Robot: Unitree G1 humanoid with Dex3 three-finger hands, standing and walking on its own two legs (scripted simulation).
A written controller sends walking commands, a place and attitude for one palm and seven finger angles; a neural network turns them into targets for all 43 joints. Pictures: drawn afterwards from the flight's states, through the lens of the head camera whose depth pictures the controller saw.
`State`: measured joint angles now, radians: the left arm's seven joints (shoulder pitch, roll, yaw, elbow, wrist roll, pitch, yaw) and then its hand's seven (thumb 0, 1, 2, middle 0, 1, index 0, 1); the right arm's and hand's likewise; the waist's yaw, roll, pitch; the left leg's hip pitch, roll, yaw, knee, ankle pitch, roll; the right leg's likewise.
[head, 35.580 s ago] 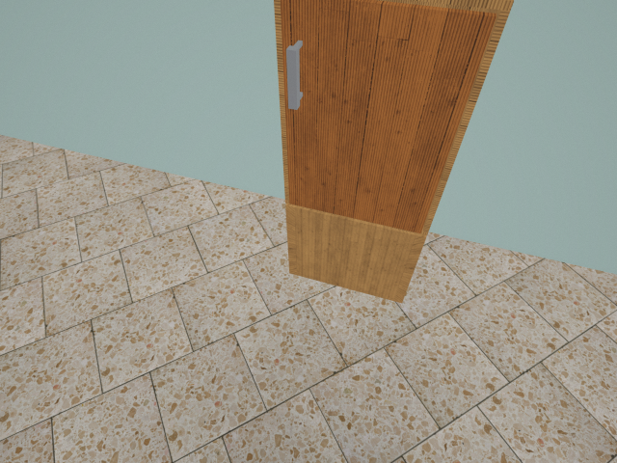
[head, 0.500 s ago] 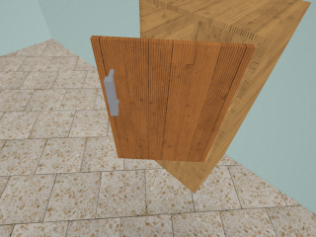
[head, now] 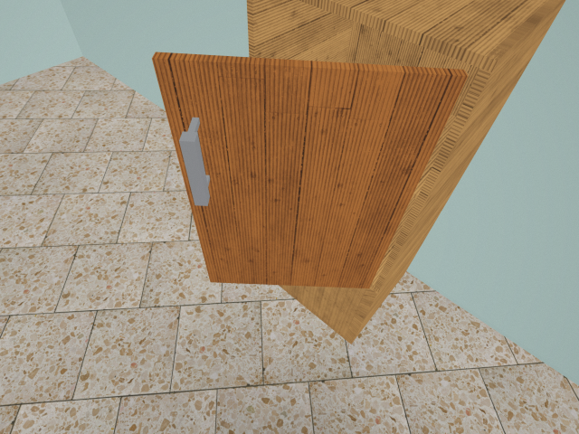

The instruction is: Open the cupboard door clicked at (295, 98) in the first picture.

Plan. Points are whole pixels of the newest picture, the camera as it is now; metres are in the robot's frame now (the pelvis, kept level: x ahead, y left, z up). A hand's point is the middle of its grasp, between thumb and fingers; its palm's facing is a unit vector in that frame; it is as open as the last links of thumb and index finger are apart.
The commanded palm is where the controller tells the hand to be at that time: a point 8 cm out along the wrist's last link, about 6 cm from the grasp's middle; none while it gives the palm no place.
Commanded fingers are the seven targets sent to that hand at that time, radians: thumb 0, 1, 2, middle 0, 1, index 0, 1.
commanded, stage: come to a stop and stand still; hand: left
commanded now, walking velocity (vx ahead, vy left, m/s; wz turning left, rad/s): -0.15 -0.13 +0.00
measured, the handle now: (198, 163) +0.48 +0.18 +0.09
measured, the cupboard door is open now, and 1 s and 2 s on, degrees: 40 40 40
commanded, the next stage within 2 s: look again from close up in 1.04 s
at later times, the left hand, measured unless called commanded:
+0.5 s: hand out of the picture -0.04 +0.13 -0.17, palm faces +0.09 -0.98 -0.18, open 7.3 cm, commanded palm none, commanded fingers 0.00 0.90 0.90 -0.20 -0.30 -0.20 -0.30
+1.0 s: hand out of the picture -0.03 +0.21 -0.17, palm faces +0.03 -0.97 -0.23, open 7.4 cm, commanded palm none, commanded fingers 0.00 0.90 0.90 -0.20 -0.30 -0.20 -0.30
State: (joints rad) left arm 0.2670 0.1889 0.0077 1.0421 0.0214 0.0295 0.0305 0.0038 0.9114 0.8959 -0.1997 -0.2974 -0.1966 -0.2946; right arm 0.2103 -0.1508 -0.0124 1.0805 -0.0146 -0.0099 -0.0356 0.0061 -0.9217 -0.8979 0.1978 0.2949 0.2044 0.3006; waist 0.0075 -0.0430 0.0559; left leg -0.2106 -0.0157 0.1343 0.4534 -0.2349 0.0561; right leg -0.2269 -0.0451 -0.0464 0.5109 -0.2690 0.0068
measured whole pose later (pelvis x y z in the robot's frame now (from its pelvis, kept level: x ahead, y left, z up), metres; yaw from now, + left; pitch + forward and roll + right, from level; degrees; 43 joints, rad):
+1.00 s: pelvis -0.05 +0.02 +0.00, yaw +1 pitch -1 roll +0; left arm 0.28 0.20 -0.01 1.06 0.02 0.01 0.03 0.00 0.91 0.90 -0.20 -0.30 -0.20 -0.29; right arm 0.29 -0.18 0.01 1.01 -0.02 -0.02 -0.02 0.01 -0.93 -0.90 0.20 0.30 0.20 0.30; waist 0.00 0.00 0.01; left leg -0.18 -0.08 0.09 0.45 -0.26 0.10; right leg -0.23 -0.09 -0.02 0.48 -0.24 0.02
